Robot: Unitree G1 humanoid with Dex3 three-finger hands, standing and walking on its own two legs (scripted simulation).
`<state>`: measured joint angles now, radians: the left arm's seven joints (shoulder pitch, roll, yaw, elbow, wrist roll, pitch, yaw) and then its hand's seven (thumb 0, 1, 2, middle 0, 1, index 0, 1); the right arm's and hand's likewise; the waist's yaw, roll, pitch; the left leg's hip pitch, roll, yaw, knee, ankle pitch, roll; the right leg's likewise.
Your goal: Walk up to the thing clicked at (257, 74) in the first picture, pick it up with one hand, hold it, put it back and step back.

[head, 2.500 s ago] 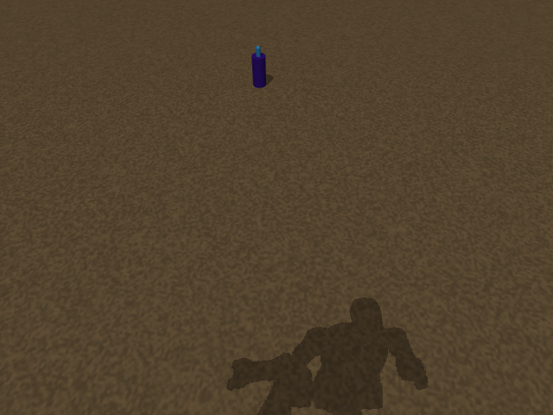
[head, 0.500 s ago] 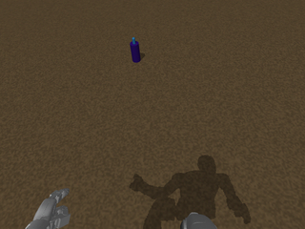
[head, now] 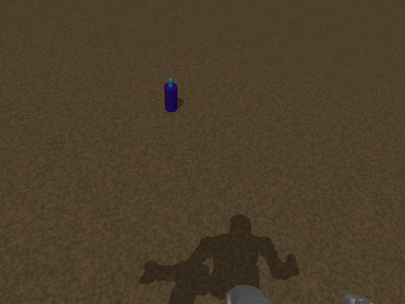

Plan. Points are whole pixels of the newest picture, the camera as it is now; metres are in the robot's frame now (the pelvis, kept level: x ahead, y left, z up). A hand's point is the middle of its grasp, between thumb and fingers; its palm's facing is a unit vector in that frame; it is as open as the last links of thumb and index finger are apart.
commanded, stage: walk up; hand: left
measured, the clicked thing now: (170, 94) +1.43 +0.19 -0.64
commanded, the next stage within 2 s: none
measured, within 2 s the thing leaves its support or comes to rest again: neither
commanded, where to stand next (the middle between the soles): +1.09 -0.03 m, yaw +2 degrees
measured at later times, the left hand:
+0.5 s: hand (124, 190) +0.39 +0.21 -0.12, palm faces -0.01 -0.93 -0.36, open 7.4 cm
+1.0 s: hand (120, 148) +0.55 +0.26 -0.15, palm faces -0.04 -0.94 -0.33, open 7.4 cm
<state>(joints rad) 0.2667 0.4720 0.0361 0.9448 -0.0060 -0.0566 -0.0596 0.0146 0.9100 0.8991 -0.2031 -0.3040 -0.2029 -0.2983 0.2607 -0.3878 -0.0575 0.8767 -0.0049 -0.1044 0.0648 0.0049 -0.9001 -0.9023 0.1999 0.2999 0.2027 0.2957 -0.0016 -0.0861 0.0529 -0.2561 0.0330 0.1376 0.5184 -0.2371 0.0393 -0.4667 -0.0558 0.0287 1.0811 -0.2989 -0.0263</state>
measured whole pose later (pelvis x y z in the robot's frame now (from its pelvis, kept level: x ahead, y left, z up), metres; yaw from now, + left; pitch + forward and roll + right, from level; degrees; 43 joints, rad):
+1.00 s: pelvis +0.51 -0.02 +0.00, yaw +1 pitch -2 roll +1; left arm 0.30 0.44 0.04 0.91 0.01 -0.04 -0.07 0.01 0.91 0.90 -0.20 -0.30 -0.20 -0.30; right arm 0.27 -0.40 -0.04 0.85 -0.01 -0.09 0.06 0.01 -0.90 -0.90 0.20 0.30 0.20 0.30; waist 0.00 -0.05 0.07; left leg -0.20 0.03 0.11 0.48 -0.25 0.03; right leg -0.49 -0.10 -0.01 0.85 -0.31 -0.01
